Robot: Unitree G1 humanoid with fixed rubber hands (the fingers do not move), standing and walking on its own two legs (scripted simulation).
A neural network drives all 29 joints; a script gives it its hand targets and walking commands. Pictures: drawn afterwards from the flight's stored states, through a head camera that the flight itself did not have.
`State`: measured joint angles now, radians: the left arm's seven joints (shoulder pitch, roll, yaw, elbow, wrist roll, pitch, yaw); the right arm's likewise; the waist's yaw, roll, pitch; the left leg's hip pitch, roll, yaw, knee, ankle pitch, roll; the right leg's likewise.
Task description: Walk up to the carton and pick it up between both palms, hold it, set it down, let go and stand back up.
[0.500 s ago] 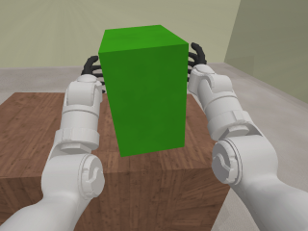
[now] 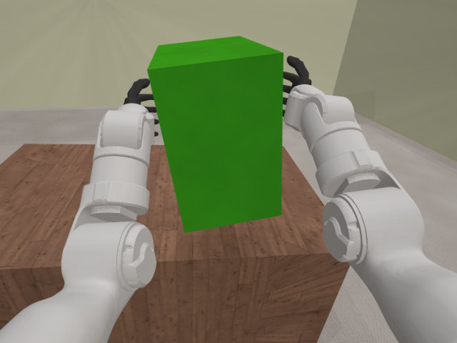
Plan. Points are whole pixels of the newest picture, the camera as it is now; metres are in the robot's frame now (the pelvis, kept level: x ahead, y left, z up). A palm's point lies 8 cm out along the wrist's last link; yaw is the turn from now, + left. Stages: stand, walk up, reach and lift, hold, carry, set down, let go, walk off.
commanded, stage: hold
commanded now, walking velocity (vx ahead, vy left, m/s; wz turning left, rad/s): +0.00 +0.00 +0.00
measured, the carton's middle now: (215, 123) +0.47 +0.04 +0.27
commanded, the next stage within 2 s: none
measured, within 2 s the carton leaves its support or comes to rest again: neither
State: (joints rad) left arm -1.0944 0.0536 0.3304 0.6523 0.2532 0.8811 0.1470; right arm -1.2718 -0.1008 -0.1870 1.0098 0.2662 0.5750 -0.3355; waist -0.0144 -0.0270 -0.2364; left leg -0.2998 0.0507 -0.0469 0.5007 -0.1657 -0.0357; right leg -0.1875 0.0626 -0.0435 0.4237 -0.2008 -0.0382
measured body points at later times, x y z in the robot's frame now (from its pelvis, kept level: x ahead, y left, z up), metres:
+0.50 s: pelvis +0.00 +0.00 +0.00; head -0.13 +0.03 +0.43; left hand +0.36 +0.17 +0.32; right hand +0.37 -0.10 +0.37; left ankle +0.07 +0.13 -0.74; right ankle +0.02 -0.10 -0.74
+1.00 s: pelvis +0.00 +0.00 +0.00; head -0.12 +0.03 +0.43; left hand +0.37 +0.16 +0.33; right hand +0.38 -0.10 +0.37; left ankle +0.07 +0.13 -0.74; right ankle +0.02 -0.10 -0.74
